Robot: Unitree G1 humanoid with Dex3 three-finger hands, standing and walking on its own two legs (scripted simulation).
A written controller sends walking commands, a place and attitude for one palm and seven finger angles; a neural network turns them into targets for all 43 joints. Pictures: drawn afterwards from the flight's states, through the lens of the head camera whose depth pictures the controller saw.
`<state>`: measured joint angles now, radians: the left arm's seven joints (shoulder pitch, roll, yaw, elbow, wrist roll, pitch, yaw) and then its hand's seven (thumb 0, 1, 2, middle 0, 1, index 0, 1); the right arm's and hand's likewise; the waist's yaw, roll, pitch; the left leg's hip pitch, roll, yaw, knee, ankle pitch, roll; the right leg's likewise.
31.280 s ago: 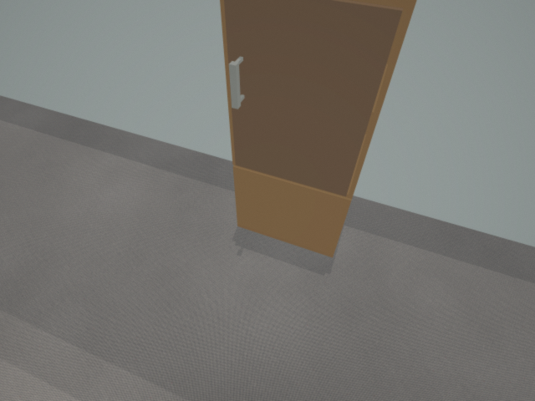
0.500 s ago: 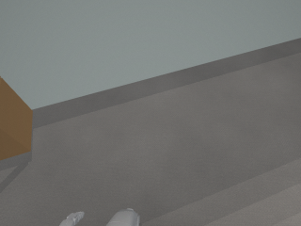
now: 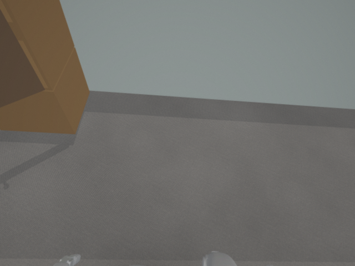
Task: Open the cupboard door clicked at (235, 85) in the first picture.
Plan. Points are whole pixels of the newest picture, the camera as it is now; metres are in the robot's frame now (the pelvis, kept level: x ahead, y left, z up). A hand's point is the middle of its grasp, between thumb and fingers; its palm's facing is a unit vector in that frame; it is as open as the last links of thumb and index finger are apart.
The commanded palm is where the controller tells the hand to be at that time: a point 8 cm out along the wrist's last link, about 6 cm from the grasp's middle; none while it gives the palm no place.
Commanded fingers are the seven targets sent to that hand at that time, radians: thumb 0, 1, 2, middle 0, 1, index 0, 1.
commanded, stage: turn to face it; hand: left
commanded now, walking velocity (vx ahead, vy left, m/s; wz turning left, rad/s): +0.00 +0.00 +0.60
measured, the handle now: out of the picture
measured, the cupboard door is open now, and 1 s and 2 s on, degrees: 41 41 41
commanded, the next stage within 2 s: take the last steps up to it in 1.20 s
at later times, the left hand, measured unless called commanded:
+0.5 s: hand out of the picture +0.03 +0.15 -0.16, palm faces +0.30 -0.92 -0.24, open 7.4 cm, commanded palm none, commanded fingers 0.00 0.90 0.90 -0.20 -0.30 -0.20 -0.30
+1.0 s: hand out of the picture -0.02 +0.21 -0.17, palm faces +0.56 -0.80 -0.23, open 7.4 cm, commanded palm none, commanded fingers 0.00 0.90 0.90 -0.20 -0.30 -0.20 -0.30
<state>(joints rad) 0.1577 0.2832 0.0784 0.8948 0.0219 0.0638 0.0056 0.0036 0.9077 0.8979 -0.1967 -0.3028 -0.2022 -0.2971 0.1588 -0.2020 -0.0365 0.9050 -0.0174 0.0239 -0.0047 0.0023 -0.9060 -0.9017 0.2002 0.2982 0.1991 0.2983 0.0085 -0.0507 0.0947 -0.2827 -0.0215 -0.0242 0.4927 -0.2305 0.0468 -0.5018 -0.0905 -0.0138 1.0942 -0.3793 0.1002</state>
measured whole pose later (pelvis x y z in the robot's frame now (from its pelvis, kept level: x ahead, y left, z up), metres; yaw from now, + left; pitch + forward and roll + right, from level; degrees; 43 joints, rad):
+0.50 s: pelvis +0.01 -0.06 +0.00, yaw +19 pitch +0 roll +2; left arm 0.20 0.18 0.03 0.88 0.02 0.01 0.02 0.00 0.90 0.90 -0.20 -0.30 -0.21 -0.30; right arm 0.17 -0.26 -0.09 0.96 -0.01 0.09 0.03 0.01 -0.91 -0.90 0.20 0.30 0.19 0.30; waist -0.03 -0.01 0.11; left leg -0.47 0.03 0.02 1.02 -0.41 -0.08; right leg -0.15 -0.10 -0.18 0.47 -0.31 0.00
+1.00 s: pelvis +0.01 -0.02 +0.00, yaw +33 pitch +1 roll -1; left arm 0.14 0.26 0.06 0.89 0.02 0.06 0.01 0.00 0.91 0.90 -0.20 -0.30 -0.20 -0.30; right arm 0.18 -0.19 -0.03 0.93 -0.02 0.02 -0.01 0.00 -0.90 -0.90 0.20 0.30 0.20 0.30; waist 0.00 -0.03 0.09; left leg -0.23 -0.02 -0.05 0.48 -0.25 0.03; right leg -0.45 -0.07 -0.02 0.93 -0.41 0.09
